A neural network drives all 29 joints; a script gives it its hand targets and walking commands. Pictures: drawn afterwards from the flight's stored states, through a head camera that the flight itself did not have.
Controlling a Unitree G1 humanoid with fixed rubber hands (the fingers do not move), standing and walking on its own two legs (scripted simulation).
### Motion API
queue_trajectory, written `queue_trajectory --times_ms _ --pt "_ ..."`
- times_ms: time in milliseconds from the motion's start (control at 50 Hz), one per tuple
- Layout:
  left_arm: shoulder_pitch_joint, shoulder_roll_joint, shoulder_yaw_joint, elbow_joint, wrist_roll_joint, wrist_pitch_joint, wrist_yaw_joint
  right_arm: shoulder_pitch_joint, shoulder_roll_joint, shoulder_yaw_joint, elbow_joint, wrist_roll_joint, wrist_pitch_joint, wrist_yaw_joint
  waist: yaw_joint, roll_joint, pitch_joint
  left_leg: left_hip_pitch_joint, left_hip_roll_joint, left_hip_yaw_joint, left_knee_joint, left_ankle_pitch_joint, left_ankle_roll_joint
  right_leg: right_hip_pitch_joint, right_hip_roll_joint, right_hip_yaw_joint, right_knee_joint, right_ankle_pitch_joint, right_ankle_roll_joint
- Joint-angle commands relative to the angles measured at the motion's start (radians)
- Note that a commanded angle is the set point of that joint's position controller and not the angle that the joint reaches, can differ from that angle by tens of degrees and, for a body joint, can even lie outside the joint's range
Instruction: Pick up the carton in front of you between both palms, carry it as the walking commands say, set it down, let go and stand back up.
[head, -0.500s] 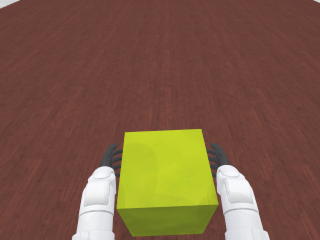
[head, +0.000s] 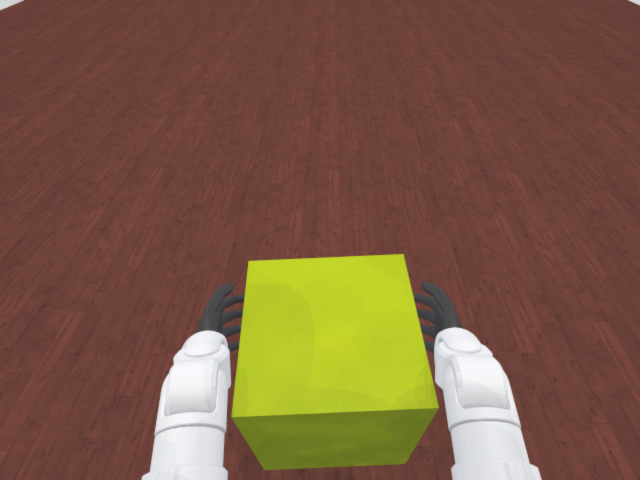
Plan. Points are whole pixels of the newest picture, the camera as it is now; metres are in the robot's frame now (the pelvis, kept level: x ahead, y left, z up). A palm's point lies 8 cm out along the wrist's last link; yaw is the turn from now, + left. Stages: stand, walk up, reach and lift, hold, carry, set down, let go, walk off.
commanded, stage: carry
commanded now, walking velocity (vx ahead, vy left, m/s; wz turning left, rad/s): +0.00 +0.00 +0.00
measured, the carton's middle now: (330, 367) +0.29 +0.00 -0.04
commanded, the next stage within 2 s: hold in 0.22 s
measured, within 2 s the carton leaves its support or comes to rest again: neither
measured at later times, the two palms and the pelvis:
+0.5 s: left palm (226, 354) +0.27 +0.13 +0.04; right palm (471, 365) +0.25 -0.17 +0.05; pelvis -0.02 +0.00 +0.01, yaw -4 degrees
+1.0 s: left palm (208, 343) +0.29 +0.15 +0.05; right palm (452, 360) +0.25 -0.14 +0.06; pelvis -0.02 +0.04 +0.01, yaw -6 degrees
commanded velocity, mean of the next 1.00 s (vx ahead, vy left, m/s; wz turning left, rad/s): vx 0.00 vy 0.00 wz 0.00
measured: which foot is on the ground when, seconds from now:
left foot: down 0.00-1.00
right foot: down 0.00-1.00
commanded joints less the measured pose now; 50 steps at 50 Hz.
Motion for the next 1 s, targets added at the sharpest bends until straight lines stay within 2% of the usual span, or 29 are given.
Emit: queue_trajectory --times_ms 0,200,220,240,260,280,300,320,360,420,480,600,620,980 --pt "-0.400 -0.879 -0.530 -0.032 -0.226 -0.025 -0.203 -0.439 0.859 0.527 -0.056 0.232 -0.032 0.212 0.000 0.006 -0.203 0.211 0.096 -0.124 -0.045 0.164 -0.008 -0.072 -0.109 0.089 -0.108 0.193 -0.019" --pt "-0.401 -0.881 -0.532 -0.035 -0.228 -0.025 -0.204 -0.441 0.860 0.528 -0.058 0.234 -0.033 0.213 0.000 0.007 -0.206 0.209 0.098 -0.123 -0.045 0.167 -0.009 -0.076 -0.108 0.092 -0.105 0.196 -0.020" --pt "-0.311 -0.895 -0.513 -0.060 -0.232 -0.018 -0.204 -0.366 0.891 0.503 -0.024 0.229 -0.039 0.219 0.027 -0.112 -0.054 0.568 -0.175 -0.270 -0.056 0.351 0.013 -0.170 0.084 0.243 -0.200 0.413 -0.031" --pt "-0.332 -0.874 -0.519 -0.087 -0.223 -0.036 -0.198 -0.384 0.877 0.499 -0.067 0.216 -0.066 0.210 0.001 -0.094 -0.100 0.638 -0.153 -0.302 -0.049 0.435 0.010 -0.196 0.088 0.254 -0.186 0.460 -0.037" --pt "-0.315 -0.862 -0.521 -0.111 -0.212 -0.038 -0.194 -0.365 0.840 0.481 -0.065 0.204 -0.072 0.206 0.009 -0.055 -0.104 0.637 -0.159 -0.294 -0.058 0.448 -0.003 -0.143 0.086 0.257 -0.201 0.469 -0.037" --pt "-0.346 -0.852 -0.534 -0.122 -0.221 -0.038 -0.197 -0.351 0.824 0.465 -0.057 0.185 -0.075 0.199 -0.014 -0.062 -0.099 0.612 -0.167 -0.289 -0.076 0.425 -0.010 -0.096 0.095 0.247 -0.217 0.444 -0.030" --pt "-0.360 -0.861 -0.550 -0.122 -0.228 -0.039 -0.197 -0.357 0.823 0.462 -0.053 0.181 -0.078 0.194 -0.015 -0.016 -0.115 0.589 -0.172 -0.289 -0.090 0.405 -0.016 -0.041 0.103 0.245 -0.209 0.462 -0.026" --pt "-0.350 -0.863 -0.553 -0.110 -0.229 -0.043 -0.191 -0.363 0.826 0.466 -0.043 0.195 -0.085 0.193 -0.018 -0.013 -0.119 0.626 -0.172 -0.292 -0.088 0.393 -0.015 -0.059 0.094 0.253 -0.218 0.440 -0.027" --pt "-0.358 -0.846 -0.560 -0.124 -0.224 -0.049 -0.189 -0.361 0.815 0.464 -0.039 0.186 -0.090 0.192 -0.009 -0.004 -0.097 0.569 -0.179 -0.285 -0.107 0.332 -0.024 -0.009 0.102 0.244 -0.232 0.387 -0.027" --pt "-0.344 -0.841 -0.540 -0.096 -0.197 -0.058 -0.182 -0.415 0.825 0.488 -0.038 0.209 -0.102 0.202 0.013 -0.013 -0.058 0.622 -0.183 -0.275 -0.109 0.234 -0.018 -0.110 0.083 0.249 -0.264 0.269 -0.030" --pt "-0.341 -0.842 -0.524 -0.077 -0.183 -0.063 -0.180 -0.445 0.826 0.494 -0.029 0.218 -0.111 0.212 0.024 -0.019 -0.033 0.653 -0.180 -0.272 -0.109 0.193 -0.015 -0.170 0.075 0.249 -0.282 0.197 -0.039" --pt "-0.374 -0.847 -0.529 -0.058 -0.195 -0.066 -0.197 -0.447 0.834 0.470 0.007 0.201 -0.121 0.214 0.003 -0.046 -0.011 0.679 -0.173 -0.274 -0.112 0.119 -0.021 -0.210 0.070 0.246 -0.307 0.094 -0.058" --pt "-0.384 -0.857 -0.532 -0.053 -0.197 -0.066 -0.201 -0.456 0.841 0.470 0.007 0.199 -0.123 0.216 0.001 -0.033 -0.009 0.689 -0.174 -0.273 -0.114 0.104 -0.022 -0.233 0.070 0.245 -0.306 0.080 -0.060" --pt "-0.434 -0.920 -0.497 0.026 -0.191 -0.047 -0.227 -0.497 0.887 0.404 0.078 0.178 -0.109 0.257 -0.003 0.020 -0.060 0.685 -0.128 -0.314 -0.179 0.055 -0.034 -0.168 0.109 0.229 -0.267 0.089 -0.056"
